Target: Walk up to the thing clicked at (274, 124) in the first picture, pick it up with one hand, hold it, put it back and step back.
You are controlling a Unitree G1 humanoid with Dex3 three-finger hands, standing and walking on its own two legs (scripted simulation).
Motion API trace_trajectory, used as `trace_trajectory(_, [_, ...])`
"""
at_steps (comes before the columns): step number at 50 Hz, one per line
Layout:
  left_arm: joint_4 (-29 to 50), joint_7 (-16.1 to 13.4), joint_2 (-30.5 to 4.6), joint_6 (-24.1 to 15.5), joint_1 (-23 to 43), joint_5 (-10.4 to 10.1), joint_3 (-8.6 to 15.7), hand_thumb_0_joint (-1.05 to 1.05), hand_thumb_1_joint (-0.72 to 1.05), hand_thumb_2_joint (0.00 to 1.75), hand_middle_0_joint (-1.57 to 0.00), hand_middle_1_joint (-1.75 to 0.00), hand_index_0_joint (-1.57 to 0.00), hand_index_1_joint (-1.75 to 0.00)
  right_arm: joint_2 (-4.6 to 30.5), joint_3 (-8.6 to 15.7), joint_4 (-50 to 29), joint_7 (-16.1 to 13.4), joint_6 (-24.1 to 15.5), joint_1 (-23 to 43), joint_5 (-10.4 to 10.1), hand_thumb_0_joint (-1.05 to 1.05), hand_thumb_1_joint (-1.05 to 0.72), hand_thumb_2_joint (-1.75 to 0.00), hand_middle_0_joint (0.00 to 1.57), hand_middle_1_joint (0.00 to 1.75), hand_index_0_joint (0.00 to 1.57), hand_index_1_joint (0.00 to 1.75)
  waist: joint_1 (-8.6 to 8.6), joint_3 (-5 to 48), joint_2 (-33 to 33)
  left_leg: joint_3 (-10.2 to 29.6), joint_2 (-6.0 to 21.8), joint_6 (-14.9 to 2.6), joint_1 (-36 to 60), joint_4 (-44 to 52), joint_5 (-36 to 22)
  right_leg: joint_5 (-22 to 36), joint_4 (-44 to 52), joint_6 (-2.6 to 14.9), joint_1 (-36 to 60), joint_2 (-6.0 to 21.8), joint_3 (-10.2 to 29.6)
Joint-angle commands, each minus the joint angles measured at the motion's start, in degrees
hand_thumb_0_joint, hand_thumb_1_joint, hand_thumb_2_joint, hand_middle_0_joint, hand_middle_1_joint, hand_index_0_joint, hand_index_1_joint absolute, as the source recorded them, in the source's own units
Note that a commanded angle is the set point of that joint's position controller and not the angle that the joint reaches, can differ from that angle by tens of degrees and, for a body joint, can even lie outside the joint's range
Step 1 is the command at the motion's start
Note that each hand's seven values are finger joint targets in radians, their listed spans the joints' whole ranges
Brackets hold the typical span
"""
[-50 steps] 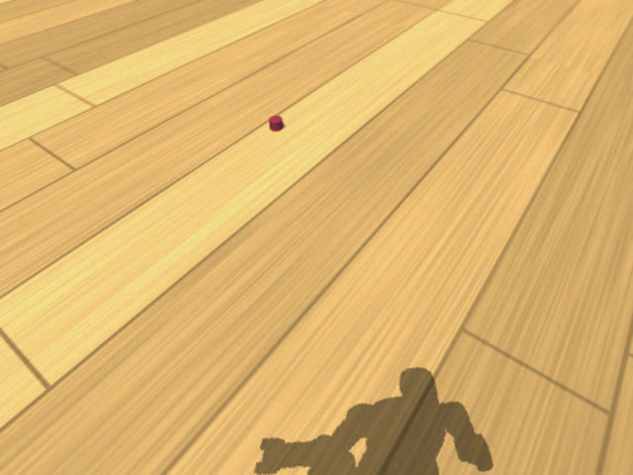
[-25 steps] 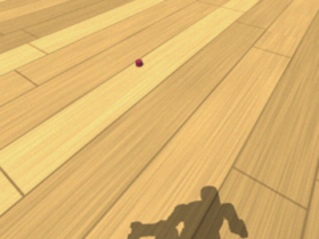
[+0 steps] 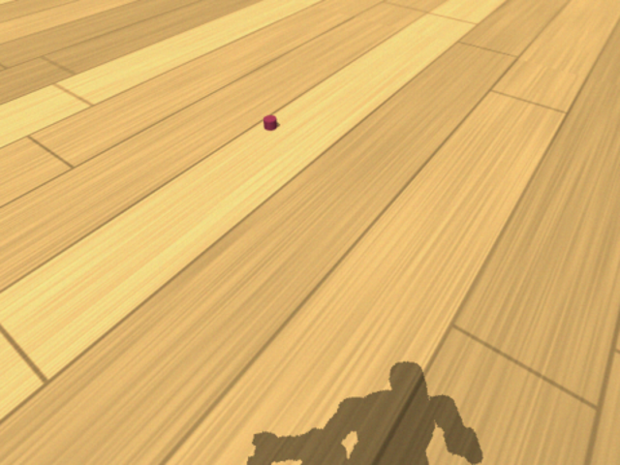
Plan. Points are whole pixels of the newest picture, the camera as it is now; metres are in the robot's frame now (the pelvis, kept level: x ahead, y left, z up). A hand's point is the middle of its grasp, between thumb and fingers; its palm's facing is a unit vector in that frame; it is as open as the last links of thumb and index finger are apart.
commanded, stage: stand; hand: left
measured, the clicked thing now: (270, 122) +2.02 +0.20 -0.76
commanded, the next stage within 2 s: walk up in 0.12 s
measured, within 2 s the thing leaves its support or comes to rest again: neither
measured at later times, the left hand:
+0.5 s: hand out of the picture +0.10 +0.35 -0.17, palm faces +0.01 -0.93 -0.37, open 7.4 cm
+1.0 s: hand (184, 259) +0.54 +0.26 -0.14, palm faces -0.08 -0.93 -0.36, open 7.4 cm
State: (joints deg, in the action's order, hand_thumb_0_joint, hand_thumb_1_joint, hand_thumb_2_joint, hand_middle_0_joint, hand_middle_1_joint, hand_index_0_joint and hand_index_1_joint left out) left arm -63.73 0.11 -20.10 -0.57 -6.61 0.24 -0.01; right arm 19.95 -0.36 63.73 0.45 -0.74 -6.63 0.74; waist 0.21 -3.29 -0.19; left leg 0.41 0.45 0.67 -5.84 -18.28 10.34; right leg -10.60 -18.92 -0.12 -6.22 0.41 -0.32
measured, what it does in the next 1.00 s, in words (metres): walks ahead: left foot, then right foot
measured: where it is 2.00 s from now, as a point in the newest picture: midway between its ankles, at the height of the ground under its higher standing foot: (308, 285)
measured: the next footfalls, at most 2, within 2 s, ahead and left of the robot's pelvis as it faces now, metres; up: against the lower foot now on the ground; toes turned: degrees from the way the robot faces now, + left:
left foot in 0.44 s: +0.18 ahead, +0.17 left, +0.00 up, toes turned +5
right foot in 0.92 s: +0.50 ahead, -0.11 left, +0.00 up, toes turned -7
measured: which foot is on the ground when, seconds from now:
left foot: down 0.00-0.24, up 0.26-0.42, down 0.44-0.96, up 0.98-1.00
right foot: down 0.00-0.46, up 0.48-0.90, down 0.92-1.00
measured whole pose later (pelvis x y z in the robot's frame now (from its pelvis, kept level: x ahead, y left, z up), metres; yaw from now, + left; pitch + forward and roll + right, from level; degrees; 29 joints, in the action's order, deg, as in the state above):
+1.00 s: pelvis +0.35 +0.01 -0.04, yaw -2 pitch -2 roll +0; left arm -49.9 4.9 -22.6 -3.8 -3.3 0.2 4.1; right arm 23.4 3.2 55.2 2.2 -3.2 -22.4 0.7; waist 3.0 -4.9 1.6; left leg -1.2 4.1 -1.1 -4.9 -55.4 27.9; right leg -10.0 -38.0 2.2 -25.8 2.3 -4.9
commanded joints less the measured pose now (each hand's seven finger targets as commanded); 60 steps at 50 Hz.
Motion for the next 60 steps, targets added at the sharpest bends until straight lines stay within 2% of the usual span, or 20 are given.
trace_trajectory(1, [3.58, -0.61, -11.90, -1.36, 1.94, 0.32, 1.99, 0.00, 0.90, 0.90, -0.20, -0.30, -0.20, -0.30, 12.12, 2.48, -3.21, -0.95, -1.08, 2.14, -0.27, 0.00, -0.90, -0.90, 0.20, 0.30, 0.20, 0.30, -0.18, 5.05, 0.55, 5.10, 7.05, -1.89, 0.30, 2.26, -8.44, 8.76, 2.60, 1.73, 1.33, 6.90, 5.40])
trace_trajectory(5, [3.47, -0.58, -11.98, -1.27, 2.12, 0.18, 2.04, 0.00, 0.90, 0.90, -0.20, -0.30, -0.20, -0.30, 12.16, 2.43, -3.01, -1.01, -1.12, 1.84, -0.21, 0.00, -0.90, -0.90, 0.20, 0.30, 0.20, 0.30, -0.22, 4.79, 0.75, 5.09, 7.06, -1.91, 0.28, 2.55, -7.67, 8.08, 2.56, 1.79, 1.30, 7.09, 5.63])
trace_trajectory(6, [6.91, 1.59, -19.35, -2.32, -1.32, 1.33, 6.67, 0.00, 0.90, 0.90, -0.20, -0.30, -0.20, -0.30, 18.65, 6.75, -6.77, 0.56, -2.67, -1.57, 0.90, 0.00, -0.90, -0.90, 0.20, 0.30, 0.20, 0.30, -0.46, 12.73, -0.22, 6.33, 5.94, -6.13, 0.39, -2.88, 25.48, -22.02, -3.19, 3.97, 1.13, 4.45, 6.07])
trace_trajectory(7, [6.92, 2.39, -18.50, -2.41, -0.28, 1.99, 6.85, 0.00, 0.90, 0.90, -0.20, -0.30, -0.20, -0.30, 19.10, 7.42, -6.66, 1.45, -2.75, -0.64, 1.51, 0.00, -0.90, -0.90, 0.20, 0.30, 0.20, 0.30, -0.67, 7.29, 1.67, 8.42, 6.80, -6.97, -6.27, -3.06, 34.03, -29.84, -5.66, 4.65, -4.13, 5.19, 7.74])
trace_trajectory(10, [7.88, 3.30, -16.34, -3.37, -3.30, 2.02, 7.43, 0.00, 0.90, 0.90, -0.20, -0.30, -0.20, -0.30, 15.36, 7.43, -10.78, 2.54, -3.42, 5.39, 1.73, 0.00, -0.90, -0.90, 0.20, 0.30, 0.20, 0.30, -4.40, -0.95, -0.97, 8.70, 7.16, -6.53, -19.42, -9.18, 24.81, -27.28, -4.48, 7.58, -4.36, 8.83, 15.01])
trace_trajectory(13, [8.23, 3.09, -22.54, -4.29, -9.40, 2.34, 9.18, 0.00, 0.90, 0.90, -0.20, -0.30, -0.20, -0.30, 13.56, 6.66, -13.73, 2.67, -3.99, 8.93, 1.66, 0.00, -0.90, -0.90, 0.20, 0.30, 0.20, 0.30, -7.49, -1.96, -10.54, 0.27, 3.38, -1.84, -39.47, -27.28, 18.93, -33.22, 13.35, 16.00, 12.96, 22.49, 33.85])
trace_trajectory(19, [13.82, 3.70, -20.62, -3.88, 0.35, 1.49, 8.15, 0.00, 0.90, 0.90, -0.20, -0.30, -0.20, -0.30, 16.02, 8.29, -12.18, 4.42, -4.36, -0.81, 1.05, 0.00, -0.90, -0.90, 0.20, 0.30, 0.20, 0.30, -1.03, -1.49, -9.42, -0.96, 4.69, -0.75, -16.98, -16.48, 10.35, -22.93, 7.96, 10.36, -3.89, 13.31, 13.49])
trace_trajectory(22, [15.15, 4.35, -16.13, -3.29, 1.93, 1.76, 6.09, 0.00, 0.90, 0.90, -0.20, -0.30, -0.20, -0.30, 18.50, 10.95, -7.31, 2.93, -4.56, -18.60, 1.46, 0.00, -0.90, -0.90, 0.20, 0.30, 0.20, 0.30, 8.71, 6.86, 6.52, -2.79, 1.13, -2.20, 20.29, -9.10, 6.62, -20.68, -18.06, 6.39, -27.90, 3.77, 0.34])
trace_trajectory(23, [15.98, 4.05, -11.12, -3.45, 1.32, 1.20, 4.79, 0.00, 0.90, 0.90, -0.20, -0.30, -0.20, -0.30, 24.37, 12.21, -6.61, 1.96, -5.07, -25.66, 2.54, 0.00, -0.90, -0.90, 0.20, 0.30, 0.20, 0.30, 11.53, 7.82, 22.68, 22.03, 14.52, -4.53, 23.84, 3.98, 32.15, -24.49, -41.51, 4.32, -40.96, -5.38, -0.90])
trace_trajectory(24, [15.80, 3.41, -14.12, -3.41, -0.59, 0.87, 4.94, 0.00, 0.90, 0.90, -0.20, -0.30, -0.20, -0.30, 27.48, 12.41, -10.32, 2.04, -5.49, -18.77, 1.24, 0.00, -0.90, -0.90, 0.20, 0.30, 0.20, 0.30, 8.20, 6.57, 16.68, 41.18, 24.40, -9.94, 16.00, 13.60, 44.60, -20.79, -48.20, 4.04, -40.85, -3.85, 7.64])
trace_trajectory(25, [15.22, 3.05, -17.87, -3.87, -0.61, 0.71, 5.03, 0.00, 0.90, 0.90, -0.20, -0.30, -0.20, -0.30, 25.42, 11.73, -12.40, 1.88, -5.62, -12.10, -0.21, 0.00, -0.90, -0.90, 0.20, 0.30, 0.20, 0.30, 4.90, 2.54, 7.45, 37.99, 25.66, -12.37, 10.98, 13.65, 40.16, -14.87, -49.57, 3.86, -40.76, 0.69, 11.14])
trace_trajectory(27, [11.68, 3.60, -18.97, -3.92, -4.30, -0.23, 5.51, 0.00, 0.90, 0.90, -0.20, -0.30, -0.20, -0.30, 20.08, 9.56, -14.22, 1.54, -5.96, -7.21, -0.19, 0.00, -0.90, -0.90, 0.20, 0.30, 0.20, 0.30, 1.01, -0.63, 2.38, 21.87, 18.93, -8.87, 5.38, 9.09, 27.37, -7.58, -44.83, 2.28, -36.44, 4.18, 9.92])
trace_trajectory(30, [10.42, 4.84, -17.98, -3.37, -6.02, 0.20, 5.79, 0.00, 0.90, 0.90, -0.20, -0.30, -0.20, -0.30, 18.14, 8.55, -14.21, 1.64, -6.61, -8.27, -0.39, 0.00, -0.90, -0.90, 0.20, 0.30, 0.20, 0.30, 0.75, -1.92, 5.29, 9.71, 15.31, -8.10, 0.43, 11.18, 15.45, -2.40, -37.58, -0.49, -31.15, 5.65, 6.56])
trace_trajectory(34, [13.56, 6.10, -16.81, -2.95, -0.25, 0.55, 5.70, 0.00, 0.90, 0.90, -0.20, -0.30, -0.20, -0.30, 19.19, 8.55, -14.86, 2.08, -6.80, -8.95, -0.55, 0.00, -0.90, -0.90, 0.20, 0.30, 0.20, 0.30, 1.46, -4.51, 6.56, 5.61, 15.27, -11.23, 0.85, 13.43, 14.86, 1.34, -27.47, -1.21, -32.40, 7.31, 2.58])
trace_trajectory(42, [17.28, 6.51, -13.24, -2.91, 10.38, 0.27, 5.45, 0.00, 0.90, 0.90, -0.20, -0.30, -0.20, -0.30, 19.94, 8.79, -13.99, 1.56, -5.96, -14.03, -0.15, 0.00, -0.90, -0.90, 0.20, 0.30, 0.20, 0.30, 3.15, -2.91, 5.37, -0.94, 13.37, -8.54, 3.31, 6.87, -9.96, 7.90, -14.05, 2.52, -20.73, 4.20, -4.15])
trace_trajectory(45, [13.89, 5.32, -14.81, -2.87, -2.51, 0.03, 7.14, 0.00, 0.90, 0.90, -0.20, -0.30, -0.20, -0.30, 19.23, 8.45, -15.28, 0.88, -5.42, -13.03, 0.56, 0.00, -0.90, -0.90, 0.20, 0.30, 0.20, 0.30, -4.21, 5.73, 1.24, -4.81, 11.10, -7.28, 1.33, -14.68, -24.35, 2.58, -11.34, 4.69, -1.34, 0.54, -6.15])
trace_trajectory(46, [11.92, 4.34, -17.92, -3.17, -11.39, 0.53, 8.76, 0.00, 0.90, 0.90, -0.20, -0.30, -0.20, -0.30, 16.70, 7.33, -15.27, 0.89, -5.30, -15.25, 0.63, 0.00, -0.90, -0.90, 0.20, 0.30, 0.20, 0.30, -7.88, 11.70, -4.17, -6.47, 7.70, -5.41, -7.94, -29.96, -18.37, -2.60, -12.31, 5.63, 13.57, 1.05, -3.06])
trace_trajectory(48, [13.16, 3.15, -25.97, -3.81, -15.89, -0.10, 10.55, 0.00, 0.90, 0.90, -0.20, -0.30, -0.20, -0.30, 15.38, 6.49, -16.91, 0.57, -5.40, -17.59, -1.40, 0.00, -0.90, -0.90, 0.20, 0.30, 0.20, 0.30, -8.32, 15.58, -16.11, -1.88, -1.86, -2.88, -32.86, -54.99, 18.01, -20.43, 3.66, 16.25, 26.49, 24.82, 40.33])
trace_trajectory(52, [16.15, 2.41, -18.67, -4.57, -4.07, -1.00, 8.08, 0.00, 0.90, 0.90, -0.20, -0.30, -0.20, -0.30, 16.33, 6.73, -14.13, 1.37, -5.03, -14.41, -1.04, 0.00, -0.90, -0.90, 0.20, 0.30, 0.20, 0.30, -1.94, 2.86, -6.39, 3.30, 6.93, -3.72, -25.59, -48.18, 6.56, -10.50, 5.01, 12.28, -0.86, 15.80, 15.60])
trace_trajectory(60, [19.02, 3.36, -18.94, -6.44, -3.66, 0.34, 8.22, 0.00, 0.90, 0.90, -0.20, -0.30, -0.20, -0.30, 14.59, 7.65, -16.70, 4.85, -3.83, -7.17, 0.90, 0.00, -0.90, -0.90, 0.20, 0.30, 0.20, 0.30, -1.36, -1.05, -6.65, -1.52, 8.68, 0.61, -24.64, -24.01, -0.75, -14.67, 9.14, 12.81, -9.50, 13.27, 5.56])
